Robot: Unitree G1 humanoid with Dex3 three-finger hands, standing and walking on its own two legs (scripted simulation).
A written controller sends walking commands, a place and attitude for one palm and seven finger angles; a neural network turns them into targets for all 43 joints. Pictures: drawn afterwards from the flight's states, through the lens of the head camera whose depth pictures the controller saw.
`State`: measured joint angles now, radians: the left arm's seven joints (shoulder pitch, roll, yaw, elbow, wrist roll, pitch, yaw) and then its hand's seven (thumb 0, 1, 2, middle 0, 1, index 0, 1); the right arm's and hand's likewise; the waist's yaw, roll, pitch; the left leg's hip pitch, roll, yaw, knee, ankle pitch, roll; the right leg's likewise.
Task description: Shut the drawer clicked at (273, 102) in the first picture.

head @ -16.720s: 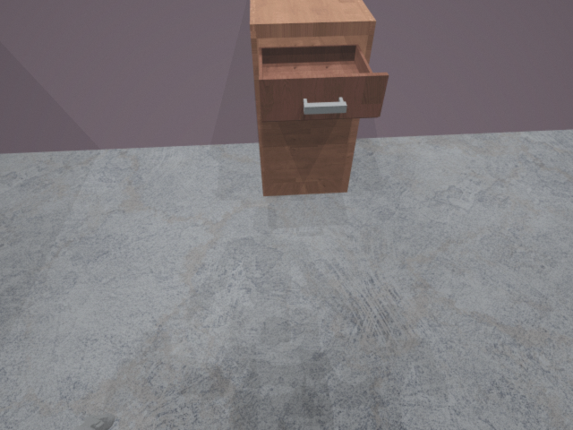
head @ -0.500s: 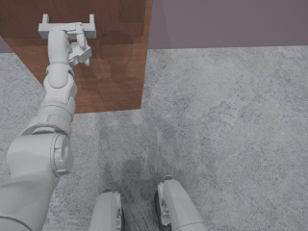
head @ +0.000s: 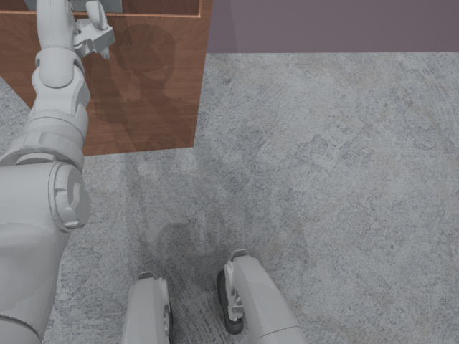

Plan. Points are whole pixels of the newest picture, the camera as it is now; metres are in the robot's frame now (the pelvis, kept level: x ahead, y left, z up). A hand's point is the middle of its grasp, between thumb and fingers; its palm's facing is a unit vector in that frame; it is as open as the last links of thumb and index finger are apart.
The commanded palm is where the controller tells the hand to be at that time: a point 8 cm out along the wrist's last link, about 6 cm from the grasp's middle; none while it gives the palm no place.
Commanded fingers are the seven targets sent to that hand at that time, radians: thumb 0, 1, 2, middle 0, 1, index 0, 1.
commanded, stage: push the drawer shut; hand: left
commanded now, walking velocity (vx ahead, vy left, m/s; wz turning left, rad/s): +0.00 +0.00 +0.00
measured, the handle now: out of the picture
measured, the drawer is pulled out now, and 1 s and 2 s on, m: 0.00 0.00 0.00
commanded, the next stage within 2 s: pull the fist back off the drawer in 0.10 s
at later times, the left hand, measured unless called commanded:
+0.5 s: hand (106, 28) +0.60 +0.09 +0.07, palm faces -0.02 -1.00 -0.06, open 2.9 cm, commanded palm +0.60 +0.12 +0.07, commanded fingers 0.00 0.90 0.90 -1.40 -1.60 -1.40 -1.60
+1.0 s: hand (104, 35) +0.58 +0.10 +0.07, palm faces -0.01 -1.00 -0.03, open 3.3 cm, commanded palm +0.54 +0.14 +0.08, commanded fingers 0.00 0.90 0.90 -1.40 -1.60 -1.40 -1.60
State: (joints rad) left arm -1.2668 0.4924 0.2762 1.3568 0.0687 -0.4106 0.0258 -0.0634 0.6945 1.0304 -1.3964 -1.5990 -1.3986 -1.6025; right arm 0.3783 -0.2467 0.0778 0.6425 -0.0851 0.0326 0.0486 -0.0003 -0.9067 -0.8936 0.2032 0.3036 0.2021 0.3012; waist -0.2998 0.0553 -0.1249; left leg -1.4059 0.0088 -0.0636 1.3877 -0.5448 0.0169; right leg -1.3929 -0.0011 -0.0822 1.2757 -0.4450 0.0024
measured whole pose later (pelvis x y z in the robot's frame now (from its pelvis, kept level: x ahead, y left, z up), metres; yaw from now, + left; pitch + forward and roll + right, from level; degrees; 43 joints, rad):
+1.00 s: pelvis +0.03 +0.00 +0.02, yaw -1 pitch +30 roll -4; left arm -1.02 0.36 0.30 1.15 0.00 -0.42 0.01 0.02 0.89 0.90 -1.40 -1.60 -1.40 -1.60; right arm 0.37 -0.24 0.04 0.61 -0.06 0.07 0.08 0.00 -0.91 -0.89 0.20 0.30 0.20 0.30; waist -0.22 0.06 -0.13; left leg -1.24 0.02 -0.02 1.30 -0.58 0.02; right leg -1.26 0.02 -0.04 1.21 -0.47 0.01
